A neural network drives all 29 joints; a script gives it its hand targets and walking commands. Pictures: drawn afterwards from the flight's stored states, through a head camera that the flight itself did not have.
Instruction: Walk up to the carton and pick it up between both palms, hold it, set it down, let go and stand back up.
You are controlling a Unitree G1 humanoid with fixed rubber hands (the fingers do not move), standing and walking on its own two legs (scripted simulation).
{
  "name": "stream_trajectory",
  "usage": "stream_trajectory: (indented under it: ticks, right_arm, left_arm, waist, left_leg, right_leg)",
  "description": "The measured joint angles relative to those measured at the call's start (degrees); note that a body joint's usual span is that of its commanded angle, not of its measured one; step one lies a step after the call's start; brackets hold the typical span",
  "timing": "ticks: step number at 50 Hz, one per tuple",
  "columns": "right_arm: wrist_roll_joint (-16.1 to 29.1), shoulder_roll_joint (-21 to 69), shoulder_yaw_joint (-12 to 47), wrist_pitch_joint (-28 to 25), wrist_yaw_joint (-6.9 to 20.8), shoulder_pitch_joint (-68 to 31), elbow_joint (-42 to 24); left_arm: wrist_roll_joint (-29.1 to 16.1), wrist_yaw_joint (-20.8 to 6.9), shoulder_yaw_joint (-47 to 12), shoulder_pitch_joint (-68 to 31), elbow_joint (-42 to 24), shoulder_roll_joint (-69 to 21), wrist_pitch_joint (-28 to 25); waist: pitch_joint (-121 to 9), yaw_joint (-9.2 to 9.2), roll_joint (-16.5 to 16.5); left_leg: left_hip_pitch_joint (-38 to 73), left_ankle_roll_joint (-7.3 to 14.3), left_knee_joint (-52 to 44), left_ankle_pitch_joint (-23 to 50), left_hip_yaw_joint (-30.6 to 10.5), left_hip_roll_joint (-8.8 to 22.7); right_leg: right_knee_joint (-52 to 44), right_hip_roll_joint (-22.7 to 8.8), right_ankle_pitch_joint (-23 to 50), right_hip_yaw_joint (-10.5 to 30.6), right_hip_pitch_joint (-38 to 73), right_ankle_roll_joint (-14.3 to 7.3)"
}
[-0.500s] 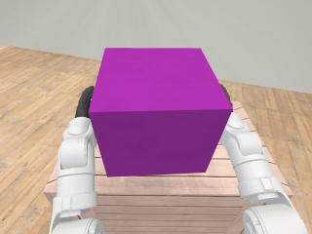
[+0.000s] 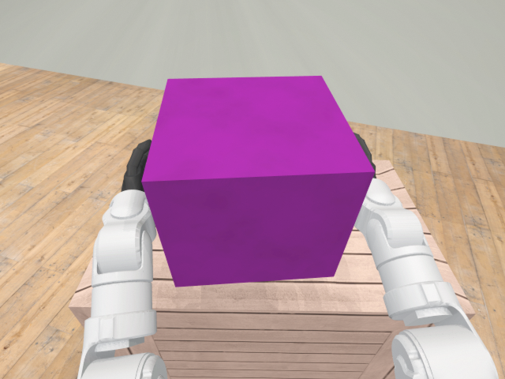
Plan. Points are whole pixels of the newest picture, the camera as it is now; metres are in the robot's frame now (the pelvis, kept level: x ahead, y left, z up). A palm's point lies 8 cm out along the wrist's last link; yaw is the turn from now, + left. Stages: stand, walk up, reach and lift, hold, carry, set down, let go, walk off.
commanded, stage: hold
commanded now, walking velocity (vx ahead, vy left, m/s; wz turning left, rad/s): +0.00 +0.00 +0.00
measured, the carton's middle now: (250, 177) +0.39 +0.01 +0.18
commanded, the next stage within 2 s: none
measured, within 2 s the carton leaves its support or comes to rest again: neither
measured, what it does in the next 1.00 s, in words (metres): stands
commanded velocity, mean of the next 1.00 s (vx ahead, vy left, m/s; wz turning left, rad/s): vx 0.00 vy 0.00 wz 0.00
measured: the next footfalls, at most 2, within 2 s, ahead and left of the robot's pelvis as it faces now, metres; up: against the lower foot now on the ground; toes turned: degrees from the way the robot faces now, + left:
none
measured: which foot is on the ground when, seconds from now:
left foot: down 0.00-1.00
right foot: down 0.00-1.00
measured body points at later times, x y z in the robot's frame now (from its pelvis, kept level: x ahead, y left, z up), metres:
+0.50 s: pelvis +0.00 +0.00 +0.00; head -0.04 +0.02 +0.45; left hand +0.37 +0.18 +0.18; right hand +0.39 -0.16 +0.18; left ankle +0.02 +0.11 -0.75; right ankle +0.02 -0.12 -0.75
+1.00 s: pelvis +0.00 +0.00 +0.00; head -0.04 +0.02 +0.45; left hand +0.38 +0.18 +0.18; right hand +0.39 -0.16 +0.18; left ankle +0.02 +0.11 -0.75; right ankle +0.02 -0.12 -0.75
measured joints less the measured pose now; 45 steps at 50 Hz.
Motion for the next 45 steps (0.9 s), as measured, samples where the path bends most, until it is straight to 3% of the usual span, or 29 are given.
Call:
stream_trajectory:
  ticks: [18, 25, 45]
  right_arm:
    - [1.0, -1.0, 1.5, 0.9, -0.5, 1.4, -2.1]
    - [0.4, -0.6, 0.6, 0.9, -0.1, -0.7, 1.0]
    - [-0.3, -0.5, 0.3, -0.2, 0.1, -0.7, 1.8]
  left_arm:
    - [0.0, -0.1, -0.1, 1.2, -1.1, -0.6, 0.2]
    - [1.0, -0.5, 0.8, -0.5, 0.7, -0.5, 0.8]
    - [0.0, -0.1, 0.4, -1.3, 2.5, 0.1, -0.2]
  waist:
    - [-0.2, -0.25, 0.8]
    - [0.1, 0.05, 0.4]
    - [-0.3, 0.18, 0.4]
  left_leg:
    - [1.1, 0.1, 0.4, -0.6, 0.1, 0.2]
    - [1.7, 0.0, -0.5, 0.1, 0.2, 0.0]
    - [0.2, 0.1, -0.2, 0.4, 0.0, -0.1]
  right_leg:
    - [-0.1, 0.2, -0.2, 0.2, 1.2, 0.1]
    - [-0.3, 0.0, 0.0, 0.3, 1.5, 0.0]
    - [0.1, 0.0, 0.2, 0.1, 0.0, 0.0]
